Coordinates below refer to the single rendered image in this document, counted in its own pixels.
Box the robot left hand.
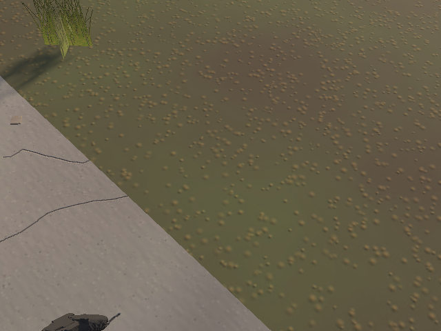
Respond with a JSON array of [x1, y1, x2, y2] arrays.
[[42, 313, 108, 331]]

